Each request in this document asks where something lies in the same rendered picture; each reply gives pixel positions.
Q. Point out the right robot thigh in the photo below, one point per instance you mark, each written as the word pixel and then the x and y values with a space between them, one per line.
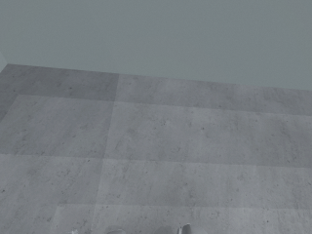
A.
pixel 191 229

